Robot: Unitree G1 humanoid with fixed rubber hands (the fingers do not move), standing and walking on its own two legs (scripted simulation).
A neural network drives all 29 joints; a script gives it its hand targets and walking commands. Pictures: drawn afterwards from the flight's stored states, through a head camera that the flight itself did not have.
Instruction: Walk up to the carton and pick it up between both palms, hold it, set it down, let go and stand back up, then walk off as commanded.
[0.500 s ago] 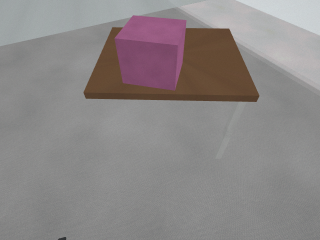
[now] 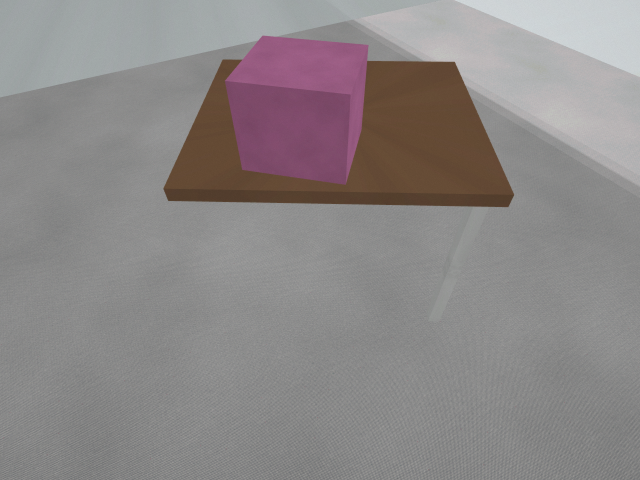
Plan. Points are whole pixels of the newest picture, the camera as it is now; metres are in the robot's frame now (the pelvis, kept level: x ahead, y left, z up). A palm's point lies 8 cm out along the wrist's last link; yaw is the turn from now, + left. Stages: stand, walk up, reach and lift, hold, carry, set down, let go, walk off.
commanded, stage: stand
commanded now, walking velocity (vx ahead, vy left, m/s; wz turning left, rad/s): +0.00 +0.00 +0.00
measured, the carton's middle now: (303, 109) +0.93 +0.05 -0.02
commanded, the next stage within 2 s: none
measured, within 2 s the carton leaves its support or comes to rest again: neither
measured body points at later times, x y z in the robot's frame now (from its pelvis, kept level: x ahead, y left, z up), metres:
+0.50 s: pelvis +0.00 +0.00 +0.00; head +0.00 -0.01 +0.45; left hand +0.09 +0.30 -0.13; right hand +0.06 -0.29 -0.14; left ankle -0.05 +0.13 -0.75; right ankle +0.00 -0.08 -0.75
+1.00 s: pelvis +0.00 +0.00 +0.00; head +0.01 +0.00 +0.45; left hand +0.09 +0.30 -0.13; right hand +0.07 -0.29 -0.14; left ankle -0.05 +0.13 -0.75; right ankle +0.00 -0.08 -0.75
